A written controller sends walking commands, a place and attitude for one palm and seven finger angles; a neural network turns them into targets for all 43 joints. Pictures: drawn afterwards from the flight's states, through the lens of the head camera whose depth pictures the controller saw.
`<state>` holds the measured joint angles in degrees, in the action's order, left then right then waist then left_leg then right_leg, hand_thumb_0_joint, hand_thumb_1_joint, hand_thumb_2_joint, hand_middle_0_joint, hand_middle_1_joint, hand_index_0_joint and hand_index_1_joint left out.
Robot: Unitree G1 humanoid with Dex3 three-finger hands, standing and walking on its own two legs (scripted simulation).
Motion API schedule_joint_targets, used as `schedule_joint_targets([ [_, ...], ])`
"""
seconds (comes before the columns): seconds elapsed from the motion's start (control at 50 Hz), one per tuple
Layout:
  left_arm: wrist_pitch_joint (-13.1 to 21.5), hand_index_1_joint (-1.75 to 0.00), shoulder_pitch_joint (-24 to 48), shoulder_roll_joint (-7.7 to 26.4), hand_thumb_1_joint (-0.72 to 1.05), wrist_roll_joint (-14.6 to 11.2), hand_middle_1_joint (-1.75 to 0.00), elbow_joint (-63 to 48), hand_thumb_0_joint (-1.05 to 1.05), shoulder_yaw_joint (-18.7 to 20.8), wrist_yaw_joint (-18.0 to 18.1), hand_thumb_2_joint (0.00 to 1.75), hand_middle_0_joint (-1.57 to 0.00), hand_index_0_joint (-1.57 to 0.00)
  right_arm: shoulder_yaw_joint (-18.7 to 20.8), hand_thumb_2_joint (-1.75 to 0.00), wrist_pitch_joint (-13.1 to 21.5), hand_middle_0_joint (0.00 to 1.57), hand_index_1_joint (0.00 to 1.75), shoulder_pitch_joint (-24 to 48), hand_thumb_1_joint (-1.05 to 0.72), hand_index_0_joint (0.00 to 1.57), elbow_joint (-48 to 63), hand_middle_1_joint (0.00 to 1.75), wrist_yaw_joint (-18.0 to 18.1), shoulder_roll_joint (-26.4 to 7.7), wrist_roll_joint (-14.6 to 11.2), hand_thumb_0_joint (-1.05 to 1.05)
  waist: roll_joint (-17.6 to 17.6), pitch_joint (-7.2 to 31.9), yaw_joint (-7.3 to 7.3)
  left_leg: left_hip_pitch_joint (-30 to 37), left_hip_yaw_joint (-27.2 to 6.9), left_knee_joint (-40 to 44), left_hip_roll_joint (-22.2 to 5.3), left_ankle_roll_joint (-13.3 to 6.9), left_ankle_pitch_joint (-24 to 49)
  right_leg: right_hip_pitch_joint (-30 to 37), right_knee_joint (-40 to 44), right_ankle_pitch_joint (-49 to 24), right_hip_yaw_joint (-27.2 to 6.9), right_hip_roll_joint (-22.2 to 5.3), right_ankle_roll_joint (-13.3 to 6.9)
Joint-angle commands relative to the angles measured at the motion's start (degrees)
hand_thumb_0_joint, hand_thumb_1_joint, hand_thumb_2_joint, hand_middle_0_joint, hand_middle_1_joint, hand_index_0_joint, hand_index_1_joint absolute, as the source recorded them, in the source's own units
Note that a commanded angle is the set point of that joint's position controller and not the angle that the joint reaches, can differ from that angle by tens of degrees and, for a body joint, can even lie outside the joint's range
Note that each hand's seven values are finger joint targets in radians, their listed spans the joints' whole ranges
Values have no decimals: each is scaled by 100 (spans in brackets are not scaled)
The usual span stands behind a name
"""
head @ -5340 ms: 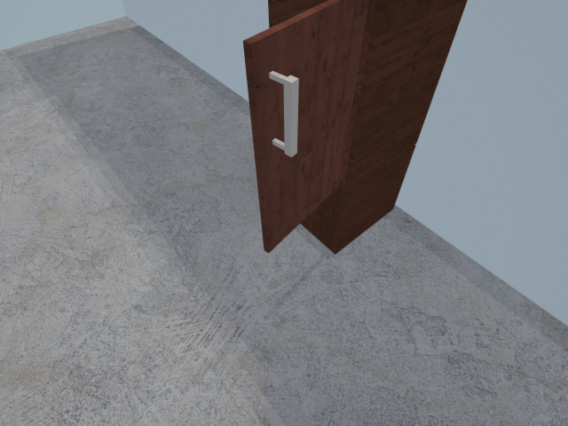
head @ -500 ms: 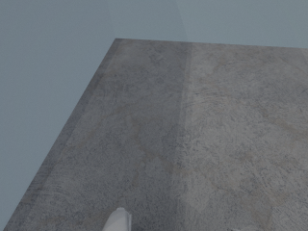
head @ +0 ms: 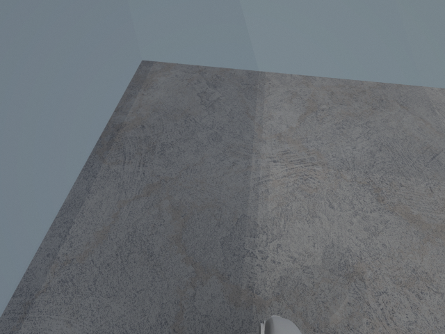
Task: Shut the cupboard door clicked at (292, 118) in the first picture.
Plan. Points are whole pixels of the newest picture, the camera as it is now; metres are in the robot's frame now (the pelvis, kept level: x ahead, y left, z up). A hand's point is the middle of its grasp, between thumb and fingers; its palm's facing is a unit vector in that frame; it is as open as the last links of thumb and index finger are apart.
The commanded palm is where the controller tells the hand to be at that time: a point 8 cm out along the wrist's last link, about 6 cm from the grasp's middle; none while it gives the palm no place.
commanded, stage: walk to a spot facing it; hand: left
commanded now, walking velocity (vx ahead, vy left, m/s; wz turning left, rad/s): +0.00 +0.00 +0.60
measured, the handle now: out of the picture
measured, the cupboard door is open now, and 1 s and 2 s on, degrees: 99 99 99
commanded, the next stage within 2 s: none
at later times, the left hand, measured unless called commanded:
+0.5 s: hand (147, 310) +0.18 +0.18 -0.19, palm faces +0.33 -0.93 -0.15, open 7.3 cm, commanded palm none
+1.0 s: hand out of the picture +0.14 +0.16 -0.15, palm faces +0.56 -0.77 -0.31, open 7.4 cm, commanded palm none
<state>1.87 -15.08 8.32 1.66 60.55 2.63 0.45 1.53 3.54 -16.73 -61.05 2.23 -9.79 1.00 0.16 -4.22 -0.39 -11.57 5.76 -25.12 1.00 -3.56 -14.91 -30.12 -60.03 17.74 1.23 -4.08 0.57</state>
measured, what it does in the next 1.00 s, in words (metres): walks ahead, turning left: right foot, then left foot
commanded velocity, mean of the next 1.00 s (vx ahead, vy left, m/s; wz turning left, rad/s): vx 0.00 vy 0.00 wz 0.60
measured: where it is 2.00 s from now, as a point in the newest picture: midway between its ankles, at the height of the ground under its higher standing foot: (244, 332)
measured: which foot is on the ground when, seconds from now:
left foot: down 0.00-0.18, up 0.20-0.48, down 0.50-0.90, up 0.92-1.00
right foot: up 0.00-0.14, down 0.16-0.50, up 0.52-0.88, down 0.90-1.00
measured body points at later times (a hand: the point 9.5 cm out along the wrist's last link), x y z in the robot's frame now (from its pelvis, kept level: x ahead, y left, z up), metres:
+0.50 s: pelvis +0.13 -0.02 -0.02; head +0.17 +0.02 +0.43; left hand +0.16 +0.23 -0.18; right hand +0.30 -0.25 -0.14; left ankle +0.13 +0.09 -0.74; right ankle +0.14 -0.15 -0.74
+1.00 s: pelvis +0.19 -0.06 -0.01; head +0.25 -0.06 +0.44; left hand +0.11 +0.20 -0.13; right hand +0.40 -0.23 -0.17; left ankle +0.11 +0.05 -0.67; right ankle +0.25 -0.15 -0.74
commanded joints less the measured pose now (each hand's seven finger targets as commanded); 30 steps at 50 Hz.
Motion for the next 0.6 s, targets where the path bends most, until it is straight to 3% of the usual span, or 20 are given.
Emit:
schedule_joint_targets([
  [0.0, 2, -30, -175, 154, 90, -39, -30, -319, 0, -9, -38, 90, -20, -20, 118, -90, 34, 20, 30, -516, -90, 20, 113, 30, -38, -755, -9, 0, -646, 559, 9, -154, -715, 382, -1193, -401, 4565, 1007, 1460, -672, 408, 226, 124],
  [0.08, -40, -30, 389, 459, 90, -63, -30, -589, 0, 68, -28, 90, -20, -20, 178, -90, -177, 20, 30, -539, -90, 20, 114, 30, -41, -860, 9, 0, -969, 309, 25, -402, -1168, 66, -1244, -276, 3834, 1373, 2146, -784, 489, 334, 135],
  [0.1, -15, -30, 358, 566, 90, -77, -30, -617, 0, 93, -24, 90, -20, -20, 191, -90, -214, 20, 30, -517, -90, 20, 124, 30, -44, -872, -2, 0, -834, 349, -46, -474, -1233, -178, -1163, -151, 3531, 1718, 2586, -1020, 459, 294, 142],
  [0.12, 29, -30, 127, 765, 90, -83, -30, -577, 0, 144, -5, 90, -20, -20, 198, -90, -234, 20, 30, -477, -90, 20, 166, 30, -57, -838, -26, 0, -579, 531, -203, -861, -1164, -611, -1000, 53, 2840, 2533, 3028, -1932, 265, 25, 113],
  [0.14, 105, -30, -323, 1206, 90, -41, -30, -480, 0, 244, 55, 90, -20, -20, 186, -90, -225, 20, 30, -550, -90, 20, 242, 30, -95, -644, -76, 0, 441, 955, -392, -1836, -747, -1678, -530, 351, 1562, 3828, 2939, -3890, -653, -986, -252],
  [0.16, 117, -30, -856, 1659, 90, -51, -30, -378, 0, 336, 104, 90, -20, -20, 195, -90, -250, 20, 30, -715, -90, 20, 337, 30, -76, -491, -113, 0, 1530, 1670, -524, -2214, -177, -3440, 24, 661, -2243, 4426, 3160, -5725, -1690, -2639, -1061],
  [0.18, 78, -30, -752, 1638, 90, -82, -30, -485, 0, 276, 153, 90, -20, -20, 210, -90, -315, 20, 30, -714, -90, 20, 378, 30, -56, -626, -110, 0, 1335, 1659, -472, -2081, -532, -4294, -317, 650, -2566, 3860, 3456, -5271, -1596, -2826, -1364],
  [0.2, 31, -30, -322, 1399, 90, -74, -30, -595, 0, 224, 196, 90, -20, -20, 203, -90, -369, 20, 30, -429, -90, 20, 434, 30, -76, -463, -95, 0, 1192, 1216, -377, -2317, -564, -4677, -465, 674, -2264, 3419, 3568, -4767, -1244, -2527, -1298],
  [0.22, -9, -30, -24, 1272, 90, -69, -30, -675, 0, 201, 214, 90, -20, -20, 196, -90, -428, 20, 30, -304, -90, 20, 449, 30, -115, -431, -77, 0, 1187, 1121, -227, -2334, -554, -4794, -600, 708, -1999, 3091, 3580, -4465, -850, -2262, -1121],
  [0.26, -52, -30, 413, 1110, 90, -63, -30, -835, 0, 161, 219, 90, -20, -20, 186, -90, -541, 20, 30, -204, -90, 20, 492, 30, -209, -367, -52, 0, 1085, 847, 8, -2046, -413, -4423, -724, 731, -1595, 2426, 3727, -3941, 26, -1929, -795],
  [0.3, -47, -30, 650, 1111, 90, -40, -30, -938, 0, 165, 193, 90, -20, -20, 173, -90, -605, 20, 30, -215, -90, 20, 530, 30, -277, -275, -31, 0, 1016, 691, 174, -1687, -174, -3725, -683, 765, -1235, 1956, 3751, -3474, 519, -1763, -630],
  [0.36, -51, -30, 668, 1193, 90, -2, -30, -962, 0, 232, 163, 90, -20, -20, 172, -90, -595, 20, 30, -5, -90, 20, 661, 30, -347, -253, -28, 0, 1054, 560, 154, -1440, 98, -2639, -562, 736, -974, 1942, 3564, -3197, 853, -1695, -540],
  [0.42, -75, -30, 554, 1304, 90, -8, -30, -969, 0, 295, 120, 90, -20, -20, 227, -90, -551, 20, 30, 248, -90, 20, 899, 30, -365, -446, -19, 0, 980, 564, 132, -1033, 319, -1547, -380, 678, -491, 2017, 3082, -3060, 957, -1700, -422],
  [0.44, -90, -30, 552, 1305, 90, -23, -30, -967, 0, 303, 102, 90, -20, -20, 261, -90, -531, 20, 30, 107, -90, 20, 917, 30, -371, -560, -3, 0, 774, 716, 234, -574, 317, -978, -326, 651, -35, 1909, 2709, -2706, 1094, -1619, -285],
  [0.46, -117, -30, 617, 1203, 90, -61, -30, -1061, 0, 325, 89, 90, -20, -20, 359, -90, -480, 20, 30, -312, -90, 20, 867, 30, -369, -889, 27, 0, 30, 1024, 521, 311, 30, -311, -464, 564, 1019, 1452, 1842, -2077, 1213, -1470, -61],
  [0.48, -156, -30, 611, 833, 90, -125, -30, -1305, 0, 256, 37, 90, -20, -20, 538, -90, -412, 20, 30, -613, -90, 20, 893, 30, -329, -1605, 93, 0, -1880, 1249, 665, 1141, -2181, 117, -2019, -210, 3168, -38, 364, 1099, 1279, -568, 433],
  [0.5, -214, -30, 992, 762, 90, -94, -30, -1533, 0, 163, 56, 90, -20, -20, 608, -90, -444, 20, 30, -816, -90, 20, 873, 30, -244, -1991, 55, 0, -2028, 1458, 822, 1137, -3033, 267, -2777, -901, 4288, -521, -720, 2434, 518, -198, 475],
  [0.52, -244, -30, 1071, 871, 90, -63, -30, -1629, 0, 173, 61, 90, -20, -20, 607, -90, -459, 20, 30, -632, -90, 20, 927, 30, -226, -2002, 67, 0, -1305, 1412, 701, 918, -2735, 294, -2811, -1059, 3171, -556, -1190, 2025, 53, -304, 370],
  [0.54, -265, -30, 1202, 788, 90, -34, -30, -1545, 0, 180, 80, 90, -20, -20, 575, -90, -423, 20, 30, -309, -90, 20, 1050, 30, -184, -1768, 60, 0, -1307, 1209, 603, 737, -2715, 384, -2465, -897, 2847, -865, -1327, 1563, -6, -355, 391],
  [0.58, -279, -30, 967, 911, 90, -26, -30, -1312, 0, 221, 36, 90, -20, -20, 490, -90, -399, 20, 30, 274, -90, 20, 1217, 30, -130, -1575, 46, 0, -1207, 917, 348, 376, -1982, 311, -1938, -570, 2679, -746, -1320, 803, -194, -319, 470],
])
